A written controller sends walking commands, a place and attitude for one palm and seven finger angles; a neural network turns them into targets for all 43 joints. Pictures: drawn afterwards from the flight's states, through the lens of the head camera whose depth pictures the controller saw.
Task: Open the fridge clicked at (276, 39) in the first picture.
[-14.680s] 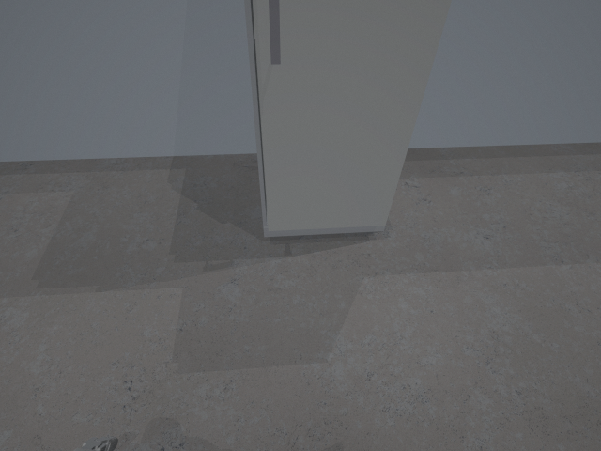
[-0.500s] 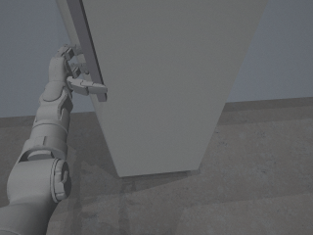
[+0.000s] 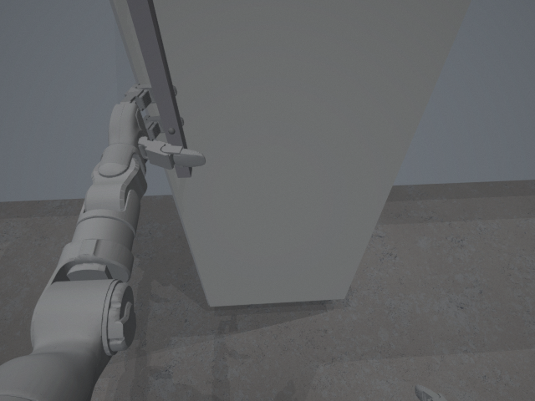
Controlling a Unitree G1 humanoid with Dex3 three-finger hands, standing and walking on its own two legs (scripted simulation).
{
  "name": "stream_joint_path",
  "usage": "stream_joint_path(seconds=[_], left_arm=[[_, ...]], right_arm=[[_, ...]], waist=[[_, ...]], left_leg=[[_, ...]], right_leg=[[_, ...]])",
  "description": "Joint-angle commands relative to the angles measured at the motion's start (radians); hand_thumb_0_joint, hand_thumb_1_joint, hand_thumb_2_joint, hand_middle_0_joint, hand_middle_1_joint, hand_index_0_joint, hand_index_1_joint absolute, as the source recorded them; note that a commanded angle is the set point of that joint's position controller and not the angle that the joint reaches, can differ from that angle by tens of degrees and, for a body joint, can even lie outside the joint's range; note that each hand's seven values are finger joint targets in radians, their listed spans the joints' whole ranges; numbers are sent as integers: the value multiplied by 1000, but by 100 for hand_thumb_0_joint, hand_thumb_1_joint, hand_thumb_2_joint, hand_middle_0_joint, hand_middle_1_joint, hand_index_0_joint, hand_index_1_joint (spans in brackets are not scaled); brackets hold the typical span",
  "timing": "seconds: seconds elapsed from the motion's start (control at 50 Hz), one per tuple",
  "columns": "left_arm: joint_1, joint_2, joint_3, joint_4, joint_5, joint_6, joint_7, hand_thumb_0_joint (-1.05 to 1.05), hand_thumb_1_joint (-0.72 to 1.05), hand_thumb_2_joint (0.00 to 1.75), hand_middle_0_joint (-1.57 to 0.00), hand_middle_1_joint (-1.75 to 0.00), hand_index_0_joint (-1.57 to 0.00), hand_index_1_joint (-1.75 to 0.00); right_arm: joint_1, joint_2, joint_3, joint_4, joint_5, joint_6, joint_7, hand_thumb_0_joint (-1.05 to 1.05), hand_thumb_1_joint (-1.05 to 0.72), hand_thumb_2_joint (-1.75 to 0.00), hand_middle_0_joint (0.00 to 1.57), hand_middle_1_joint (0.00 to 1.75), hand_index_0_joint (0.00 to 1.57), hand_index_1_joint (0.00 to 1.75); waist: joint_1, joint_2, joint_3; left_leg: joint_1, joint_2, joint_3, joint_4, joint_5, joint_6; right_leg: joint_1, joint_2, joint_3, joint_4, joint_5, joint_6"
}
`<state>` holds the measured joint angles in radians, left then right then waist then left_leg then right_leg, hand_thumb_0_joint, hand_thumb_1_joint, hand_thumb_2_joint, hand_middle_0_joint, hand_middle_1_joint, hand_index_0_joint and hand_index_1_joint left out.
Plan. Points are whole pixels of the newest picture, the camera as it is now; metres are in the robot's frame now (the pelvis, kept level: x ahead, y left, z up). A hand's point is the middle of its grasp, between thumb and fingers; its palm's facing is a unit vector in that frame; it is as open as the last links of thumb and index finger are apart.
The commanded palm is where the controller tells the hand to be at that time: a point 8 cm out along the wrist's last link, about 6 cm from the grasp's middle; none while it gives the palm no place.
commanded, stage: slide the fingers in behind the handle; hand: left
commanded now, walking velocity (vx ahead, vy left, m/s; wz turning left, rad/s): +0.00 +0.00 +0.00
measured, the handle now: (160, 60) +0.52 +0.17 +0.26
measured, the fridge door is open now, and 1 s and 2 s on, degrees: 0 0 0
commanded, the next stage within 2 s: grip the handle and tug to test in 0.88 s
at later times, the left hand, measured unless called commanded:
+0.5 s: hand (183, 127) +0.47 +0.14 +0.18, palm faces +0.11 -0.99 +0.00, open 14.0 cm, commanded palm +0.44 +0.19 +0.18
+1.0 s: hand (185, 126) +0.47 +0.14 +0.18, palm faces +0.10 -1.00 +0.00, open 14.0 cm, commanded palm +0.45 +0.18 +0.18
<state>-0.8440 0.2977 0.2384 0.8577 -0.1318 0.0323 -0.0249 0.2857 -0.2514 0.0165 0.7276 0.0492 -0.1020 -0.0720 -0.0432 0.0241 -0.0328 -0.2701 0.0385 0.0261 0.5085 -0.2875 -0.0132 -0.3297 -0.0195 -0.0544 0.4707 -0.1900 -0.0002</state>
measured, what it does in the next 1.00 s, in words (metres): stands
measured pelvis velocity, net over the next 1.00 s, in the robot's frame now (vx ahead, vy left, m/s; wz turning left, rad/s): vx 0.00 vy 0.00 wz -0.01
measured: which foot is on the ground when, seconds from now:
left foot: down 0.00-1.00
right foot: down 0.00-1.00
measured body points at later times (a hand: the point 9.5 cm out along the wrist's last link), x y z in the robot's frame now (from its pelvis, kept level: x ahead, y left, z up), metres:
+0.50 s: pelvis +0.00 +0.00 +0.00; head +0.01 -0.01 +0.45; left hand +0.45 +0.19 +0.18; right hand +0.06 -0.26 -0.12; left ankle -0.02 +0.13 -0.74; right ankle +0.03 -0.12 -0.74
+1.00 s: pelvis +0.00 +0.00 +0.00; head +0.02 +0.00 +0.45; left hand +0.46 +0.19 +0.18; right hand +0.06 -0.26 -0.12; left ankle -0.02 +0.13 -0.74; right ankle +0.03 -0.12 -0.74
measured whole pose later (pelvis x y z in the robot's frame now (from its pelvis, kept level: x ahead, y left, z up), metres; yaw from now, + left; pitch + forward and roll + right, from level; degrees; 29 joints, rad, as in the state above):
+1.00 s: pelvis +0.00 +0.00 +0.00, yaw +0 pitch +4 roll +0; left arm -0.91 0.28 0.23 0.94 -0.12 -0.02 0.02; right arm 0.33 -0.25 0.00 0.76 0.04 -0.12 -0.06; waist -0.06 0.02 -0.03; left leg -0.31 0.04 0.03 0.52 -0.29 -0.01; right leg -0.37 -0.02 -0.05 0.48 -0.19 0.00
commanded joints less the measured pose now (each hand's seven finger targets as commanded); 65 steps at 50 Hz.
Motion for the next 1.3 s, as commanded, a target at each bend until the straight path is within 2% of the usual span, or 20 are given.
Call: stream_joint_path(seconds=[0.0,0.04,0.08,0.1,0.18,0.2,0.26,0.28,0.4,0.44,0.5,0.56,0.58,0.64,0.72,0.8,0.84,0.9,0.96,1.28], left_arm=[[-569,246,57,-195,5,-82,14,0,-50,30,-30,-120,-30,-120],[-604,214,25,-215,8,-99,15,0,-50,30,-30,-120,-30,-120],[-603,196,16,-201,4,-110,13,0,-50,30,-30,-120,-30,-120],[-563,234,53,-174,6,-114,14,0,-50,30,-30,-120,-30,-120],[-562,180,11,-170,1,-106,7,0,-50,30,-30,-120,-30,-120],[-555,217,42,-156,4,-104,11,0,-50,30,-30,-120,-30,-120],[-561,170,15,-201,-2,-101,19,0,-50,30,-30,-120,-30,-120],[-557,198,40,-220,1,-105,26,0,-50,30,-30,-120,-30,-120],[-532,203,46,-215,12,-95,45,0,-50,30,-30,-120,-30,-120],[-557,148,-4,-233,14,-93,44,0,-50,30,-30,-120,-30,-120],[-543,197,41,-188,12,-88,46,0,-50,30,-30,-120,-30,-120],[-594,161,4,-173,12,-94,42,0,-50,30,-30,-120,-30,-120],[-596,200,32,-159,15,-97,45,0,-50,30,-30,-120,-30,-120],[-656,143,-24,-166,17,-113,45,0,-50,30,-30,-120,-30,-120],[-650,185,20,-117,14,-129,49,0,-50,30,-30,-120,-30,-120],[-624,201,37,-99,23,-137,46,0,-50,30,-30,-120,-30,-120],[-651,140,-19,-144,22,-143,41,0,-50,30,-30,-120,-30,-120],[-594,165,14,-160,15,-134,43,0,-50,30,-30,-120,-30,-120],[-613,128,-18,-182,14,-121,45,0,-50,30,-30,-120,-30,-120],[-596,110,-28,-194,8,-93,50,0,25,62,-38,-131,-38,-131]], right_arm=[[7,-147,-46,-96,1,-38,-20,0,-90,-90,20,30,20,30],[3,-135,-44,-99,0,-45,-19,0,-90,-90,20,30,20,30],[14,-137,-45,-94,-1,-52,-16,0,-90,-90,20,30,20,30],[20,-143,-49,-91,-3,-50,-17,0,-90,-90,20,30,20,30],[21,-139,-49,-92,0,-53,-11,0,-90,-90,20,30,20,30],[31,-145,-51,-85,-1,-50,-11,0,-90,-90,20,30,20,30],[27,-138,-54,-93,-2,-55,-7,0,-90,-90,20,30,20,30],[33,-141,-56,-89,-3,-54,-8,0,-90,-90,20,30,20,30],[27,-144,-57,-88,-4,-48,-6,0,-90,-90,20,30,20,30],[18,-134,-53,-92,-2,-53,-6,0,-90,-90,20,30,20,30],[24,-145,-55,-83,-5,-50,-10,0,-90,-90,20,30,20,30],[23,-137,-51,-80,-3,-56,-11,0,-90,-90,20,30,20,30],[28,-143,-51,-76,-4,-54,-13,0,-90,-90,20,30,20,30],[28,-135,-49,-75,-4,-61,-11,0,-90,-90,20,30,20,30],[48,-145,-52,-66,-10,-65,-8,0,-90,-90,20,30,20,30],[59,-146,-55,-67,-13,-65,-2,0,-90,-90,20,30,20,30],[56,-137,-55,-73,-11,-67,0,0,-90,-90,20,30,20,30],[55,-142,-60,-74,-9,-64,3,0,-90,-90,20,30,20,30],[50,-136,-58,-76,-7,-62,3,0,-90,-90,20,30,20,30],[30,-133,-54,-75,-7,-57,-4,0,-90,-90,20,30,20,30]], waist=[[-20,-52,-298],[-28,-3,-325],[-32,-23,-330],[-18,-37,-345],[-29,-17,-334],[-21,-36,-339],[-23,-19,-352],[-16,-34,-371],[-10,-44,-333],[-20,-12,-322],[-18,-47,-303],[-37,-43,-282],[-32,-41,-293],[-49,2,-305],[-45,-51,-336],[-31,-31,-362],[-46,-26,-368],[-24,-18,-385],[-35,-17,-351],[-31,-25,-333]], left_leg=[[34,-38,-10,-60,199,26],[48,-40,-7,-56,205,25],[49,-40,-8,-52,206,25],[43,-39,-10,-52,210,25],[41,-39,-4,-51,215,23],[35,-39,-10,-55,219,22],[51,-37,-3,-52,251,23],[56,-37,-5,-51,263,23],[41,-35,-1,-66,233,23],[52,-35,0,-65,226,23],[36,-35,-2,-70,198,26],[31,-35,-3,-67,169,26],[27,-35,-4,-68,163,24],[47,-35,-10,-62,170,21],[37,-36,-14,-56,190,22],[37,-38,-12,-46,222,20],[52,-36,-11,-42,253,20],[64,-35,-15,-39,286,16],[56,-33,-13,-47,273,17],[67,-34,-9,-52,267,19]], right_leg=[[176,24,21,-40,188,-13],[173,23,24,-35,197,-14],[172,26,24,-34,205,-13],[186,28,23,-30,203,-15],[174,28,21,-29,217,-14],[188,28,19,-30,215,-15],[190,30,18,-26,251,-14],[202,32,17,-23,262,-16],[201,32,19,-36,224,-15],[181,32,19,-39,214,-15],[177,33,20,-48,183,-14],[149,31,22,-53,156,-11],[152,31,22,-51,146,-13],[131,31,21,-44,146,-13],[147,31,19,-31,176,-12],[161,32,20,-18,212,-15],[160,33,18,-12,246,-14],[177,37,14,-9,267,-18],[166,37,12,-15,256,-16],[169,35,12,-26,252,-16]])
